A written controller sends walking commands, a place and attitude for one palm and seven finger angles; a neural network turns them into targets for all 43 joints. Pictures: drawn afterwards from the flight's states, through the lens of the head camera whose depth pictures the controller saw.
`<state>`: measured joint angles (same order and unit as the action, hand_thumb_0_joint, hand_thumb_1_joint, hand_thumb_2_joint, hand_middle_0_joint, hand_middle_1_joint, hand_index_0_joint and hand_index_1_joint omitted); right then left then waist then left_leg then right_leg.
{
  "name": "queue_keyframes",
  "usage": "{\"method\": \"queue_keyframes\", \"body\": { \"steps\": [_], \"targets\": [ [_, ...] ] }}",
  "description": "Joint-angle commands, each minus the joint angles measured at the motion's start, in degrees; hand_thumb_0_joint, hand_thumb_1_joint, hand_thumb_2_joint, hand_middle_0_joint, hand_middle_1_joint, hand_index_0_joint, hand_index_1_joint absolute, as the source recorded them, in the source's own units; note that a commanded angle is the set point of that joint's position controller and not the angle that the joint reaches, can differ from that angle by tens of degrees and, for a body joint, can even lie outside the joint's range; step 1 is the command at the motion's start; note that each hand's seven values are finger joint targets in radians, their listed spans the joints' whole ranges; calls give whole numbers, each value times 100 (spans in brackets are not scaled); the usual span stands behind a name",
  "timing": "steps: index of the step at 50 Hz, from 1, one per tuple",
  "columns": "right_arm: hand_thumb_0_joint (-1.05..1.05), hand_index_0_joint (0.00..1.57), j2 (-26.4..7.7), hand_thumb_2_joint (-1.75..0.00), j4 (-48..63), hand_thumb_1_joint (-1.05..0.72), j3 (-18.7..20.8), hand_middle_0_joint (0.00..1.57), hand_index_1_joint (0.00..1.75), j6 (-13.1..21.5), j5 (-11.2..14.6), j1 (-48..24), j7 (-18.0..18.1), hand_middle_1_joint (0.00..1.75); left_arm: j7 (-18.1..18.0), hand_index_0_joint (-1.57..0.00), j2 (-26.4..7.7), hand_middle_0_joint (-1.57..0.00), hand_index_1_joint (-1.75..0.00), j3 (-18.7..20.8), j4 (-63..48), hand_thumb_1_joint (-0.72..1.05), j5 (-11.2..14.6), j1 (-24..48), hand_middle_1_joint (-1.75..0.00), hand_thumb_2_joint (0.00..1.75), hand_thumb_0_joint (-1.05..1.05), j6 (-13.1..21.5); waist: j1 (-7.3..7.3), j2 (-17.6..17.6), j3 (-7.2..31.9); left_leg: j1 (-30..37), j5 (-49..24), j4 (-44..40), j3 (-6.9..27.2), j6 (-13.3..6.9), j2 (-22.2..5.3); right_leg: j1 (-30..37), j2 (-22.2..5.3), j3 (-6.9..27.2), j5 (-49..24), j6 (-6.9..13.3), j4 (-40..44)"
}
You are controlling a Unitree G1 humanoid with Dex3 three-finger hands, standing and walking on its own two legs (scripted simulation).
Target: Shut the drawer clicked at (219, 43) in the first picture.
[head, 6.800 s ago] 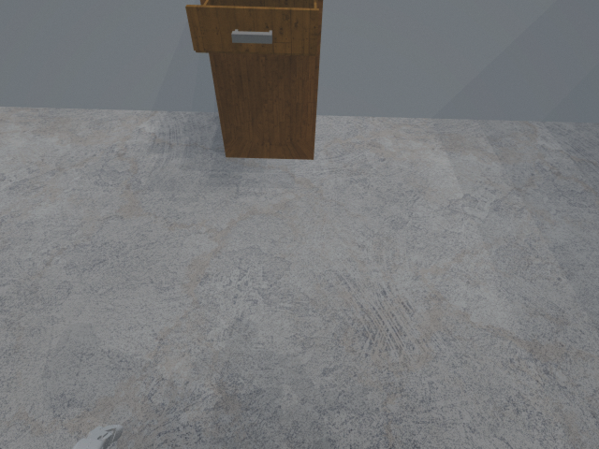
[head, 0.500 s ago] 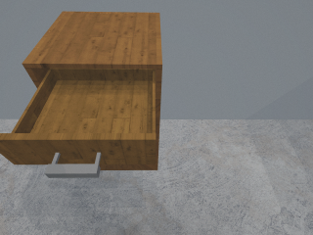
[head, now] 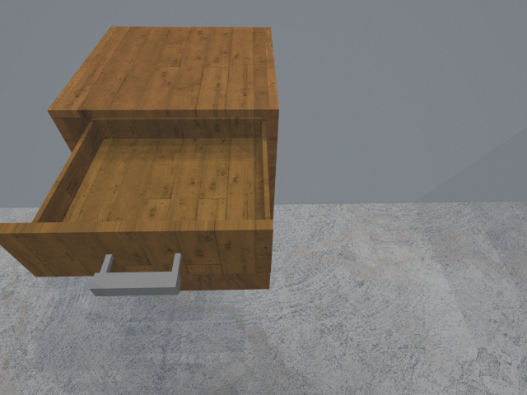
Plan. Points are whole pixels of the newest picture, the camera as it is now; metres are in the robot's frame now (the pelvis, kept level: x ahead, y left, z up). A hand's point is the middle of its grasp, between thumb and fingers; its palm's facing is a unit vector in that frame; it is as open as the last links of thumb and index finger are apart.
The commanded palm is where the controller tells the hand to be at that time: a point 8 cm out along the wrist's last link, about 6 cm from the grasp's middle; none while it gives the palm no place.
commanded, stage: raise the hand and make a fist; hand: left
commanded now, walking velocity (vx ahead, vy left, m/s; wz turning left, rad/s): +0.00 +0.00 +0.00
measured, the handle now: (140, 271) +0.30 +0.22 +0.00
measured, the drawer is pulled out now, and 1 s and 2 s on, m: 0.30 0.29 0.29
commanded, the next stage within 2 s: bring the fist close to the handle in 1.94 s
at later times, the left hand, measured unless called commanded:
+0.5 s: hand out of the picture +0.10 +0.17 -0.01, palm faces +0.21 -0.98 -0.08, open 5.9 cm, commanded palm +0.09 +0.23 -0.01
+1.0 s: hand (122, 388) +0.13 +0.19 +0.02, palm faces +0.08 -0.99 -0.06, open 3.4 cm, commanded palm +0.09 +0.24 +0.04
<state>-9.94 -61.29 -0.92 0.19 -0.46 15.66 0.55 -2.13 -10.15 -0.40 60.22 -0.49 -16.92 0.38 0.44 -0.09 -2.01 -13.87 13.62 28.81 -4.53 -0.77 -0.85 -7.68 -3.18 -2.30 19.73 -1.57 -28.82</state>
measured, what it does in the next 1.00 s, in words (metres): stands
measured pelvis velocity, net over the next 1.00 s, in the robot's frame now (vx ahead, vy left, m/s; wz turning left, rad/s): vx -0.02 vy -0.02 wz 0.03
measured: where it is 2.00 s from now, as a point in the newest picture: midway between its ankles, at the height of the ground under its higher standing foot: outside the picture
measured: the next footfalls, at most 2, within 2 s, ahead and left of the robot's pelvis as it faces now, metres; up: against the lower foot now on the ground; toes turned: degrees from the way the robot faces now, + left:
none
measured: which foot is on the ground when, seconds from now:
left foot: down 0.00-1.00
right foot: down 0.00-1.00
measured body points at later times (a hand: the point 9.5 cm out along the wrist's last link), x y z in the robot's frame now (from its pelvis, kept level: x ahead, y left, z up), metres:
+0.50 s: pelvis -0.05 -0.03 -0.07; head -0.02 -0.02 +0.38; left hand +0.09 +0.22 +0.00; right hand +0.20 -0.26 -0.11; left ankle +0.02 +0.11 -0.74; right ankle -0.05 -0.13 -0.74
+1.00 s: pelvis -0.02 -0.02 -0.05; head +0.00 -0.02 +0.40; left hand +0.12 +0.24 +0.03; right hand +0.14 -0.27 -0.12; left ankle +0.02 +0.11 -0.74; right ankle -0.05 -0.13 -0.74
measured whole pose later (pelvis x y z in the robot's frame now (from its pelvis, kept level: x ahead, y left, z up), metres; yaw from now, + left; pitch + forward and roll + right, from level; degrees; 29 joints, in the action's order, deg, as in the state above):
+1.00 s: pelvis -0.02 -0.02 -0.05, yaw +2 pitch +8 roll -2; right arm -13.8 -34.9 2.9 14.3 3.0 15.7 4.0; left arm 15.6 -12.7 11.7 -11.7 17.9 -38.1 19.3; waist 0.0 1.9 5.8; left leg -39.1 22.0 53.0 -0.4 0.5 -3.5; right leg -30.8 -1.3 -5.0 28.9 0.1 -51.9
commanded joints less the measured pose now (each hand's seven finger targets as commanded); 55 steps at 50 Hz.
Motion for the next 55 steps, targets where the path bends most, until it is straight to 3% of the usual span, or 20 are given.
{"method": "queue_keyframes", "body": {
  "steps": [1, 2, 3, 4, 5, 6, 7, 9, 12, 14, 18, 21, 24, 26, 29, 33, 35, 42, 50, 55],
  "targets": [
    [0, 20, -625, -90, 160, -90, 120, 20, 30, 156, 0, 225, 59, 30, -12, -20, -576, -20, -30, 86, -121, 90, -18, -453, -30, 90, 0, 69, -80, -45, -1, 317, -936, -575, 575, -159, -469, -378, -276, 323, -928, 263, 565],
    [0, 20, -750, -90, 551, -90, 174, 20, 30, 170, 22, -259, 47, 30, -220, -20, -621, -20, -30, 86, -8, 90, -107, -705, -30, 90, 0, 169, -212, -584, -433, -130, -1539, 628, 527, -8, -601, -700, -541, 756, -2959, 201, 813],
    [0, 20, -1581, -90, 2300, -90, 391, 20, 30, 984, 255, -82, 272, 30, -236, -22, -2060, -22, -32, 1056, -8880, 90, 959, 3513, -32, 90, 0, 1387, 511, 695, 2538, 1470, -1941, -111, 414, -108, -2, -451, 24, -8, -2733, 353, 77],
    [0, 20, -962, -90, 2022, -90, 149, 20, 30, 1534, 240, -525, 467, 30, -436, -24, -1560, -24, -34, 858, -7373, 90, 496, 683, -34, 90, 0, 1076, -165, 1658, 2456, 2133, -2529, -352, 396, -119, -278, -691, 269, -105, -1536, 409, -337],
    [0, 20, -1010, -90, 1698, -90, 253, 20, 30, 1708, 286, -592, 502, 30, -749, -26, -1085, -26, -37, 531, -7098, 90, 656, 526, -37, 90, 0, 802, 67, 1287, 1906, 1327, -2018, -355, 401, 87, -256, -884, 297, -312, -741, 355, -338],
    [0, 20, -834, -90, 1542, -90, 267, 20, 30, 1706, 345, -361, 407, 30, -667, -28, 265, -28, -39, -150, -5621, 90, 646, -1221, -39, 90, 0, 234, 140, 806, 1086, 838, -1312, -403, 485, -3, -286, -1333, 272, -377, -454, 295, -314],
    [0, 20, -998, -90, 2007, -90, 290, 20, 30, 1729, 358, -445, 392, 30, -530, -30, 59, -30, -41, -7, -6821, 90, 942, -276, -41, 90, 0, 398, 137, 645, 489, 239, -687, -369, 604, 14, -175, -1266, 237, -439, -584, 266, -201],
    [0, 20, -1070, -90, 2271, -90, 422, 20, 30, 1797, 209, -557, 427, 30, -372, -34, -467, -34, -45, 645, -6588, 90, 818, -481, -45, 90, 0, 968, 241, -80, 181, -421, 13, 41, 597, -8, 2, -1826, 317, -488, -225, 247, -146],
    [0, 20, -941, -90, 2710, -90, 549, 20, 30, 1705, 68, -842, 224, 30, 318, -40, 136, -40, -52, 762, -5288, 90, 1010, -2415, -52, 90, 0, 1857, -283, -1132, 330, -1253, -277, 788, 440, 111, 13, -2409, 442, -615, -202, 269, -844],
    [0, 20, -947, -90, 2927, -90, 623, 20, 30, 1636, 61, -1002, 84, 30, 950, -44, 132, -44, -56, 907, -5189, 90, 1223, -2626, -56, 90, 0, 2576, -426, -1362, 627, -1964, -104, 1338, 359, 144, 47, -2656, 414, -495, -307, 268, -1402],
    [0, 20, -850, -90, 3501, -90, 656, 20, 30, 1775, 8, -976, -17, 30, 1276, -52, -823, -52, -65, 1439, -7720, 90, 1334, -1513, -65, 90, 0, 3845, -482, 1016, 2401, -1427, -507, 2061, 211, 54, 54, -2714, 378, -103, -475, 372, -2066],
    [0, 20, -819, -90, 3392, -90, 604, 20, 30, 1751, -4, -948, 51, 30, 1241, -58, -769, -58, -71, 1350, -8032, 90, 1388, -878, -71, 90, 0, 4261, -52, 946, 1765, -1951, 97, 2485, 430, -9, -21, -3593, 405, -44, 120, 344, -2207],
    [0, 20, -945, -90, 3483, -90, 515, 20, 30, 1753, 134, -984, 190, 30, 1500, -64, -746, -64, -78, 1279, -7459, 90, 1568, -481, -78, 90, 0, 3983, 260, 468, 895, -2811, 1299, 2723, 522, -44, -11, -4048, 286, 370, 1562, 287, -1738],
    [0, 20, -1042, -90, 3632, -90, 468, 20, 30, 1691, 251, -906, 309, 30, 1854, -68, -777, -68, -82, 1041, -7371, 90, 1689, -368, -82, 90, 0, 3462, 345, 153, 905, -2850, 1518, 2781, 473, -94, 11, -3903, 222, 720, 2187, 220, -1319],
    [0, 20, -1111, -90, 3812, -90, 412, 20, 30, 1659, 337, -839, 509, 30, 2299, -74, -1222, -74, -88, 1266, -7596, 90, 1865, -281, -88, 90, 0, 2554, 177, 111, 1566, -2589, 1180, 2708, 470, -158, 30, -3180, 149, 965, 2015, 150, -1026],
    [0, 20, -922, -90, 3793, -90, 387, 20, 30, 1591, 327, -882, 586, 30, 2107, -82, -1370, -82, -97, 1951, -7766, 90, 2021, -690, -97, 90, 0, 1850, -119, 21, 1845, -2247, 476, 2443, 565, -131, 4, -2536, 103, 768, 758, 60, -1094],
    [0, 20, -827, -90, 3689, -90, 402, 20, 30, 1561, 312, -1020, 571, 30, 1821, -86, -1367, -86, -101, 2313, -7536, 90, 2086, -1169, -101, 90, 0, 1749, -289, -161, 1684, -2172, 252, 2282, 620, -87, -23, -2374, 159, 575, 196, 38, -1187],
    [0, 20, -801, -90, 3687, -90, 508, 20, 30, 1594, 302, -874, 391, 30, 1726, -100, -935, -100, -117, 1914, -7687, 90, 1872, -2126, -117, 90, 0, 1989, -278, -52, 1468, -1773, -404, 1910, 519, -69, 37, -2244, 212, 157, -1269, -3, -1423],
    [0, 20, -919, -90, 3654, -90, 509, 20, 30, 1970, 300, -731, 344, 30, 1634, -116, -996, -116, -134, 1674, -8880, 90, 1899, -2094, -134, 90, 0, 2542, -183, 190, 1614, -1255, -395, 1730, 591, -117, 12, -2479, 416, -202, -644, 193, -1466],
    [0, 20, -914, -90, 3771, -90, 437, 20, 30, 1913, 330, -800, 285, 30, 1330, -126, -765, -126, -145, 1339, -9076, 90, 1672, -2146, -145, 90, 0, 2322, -138, 526, 1349, -1183, 90, 1502, 660, -88, -42, -2611, 415, -333, -80, 231, -1418]
  ]
}}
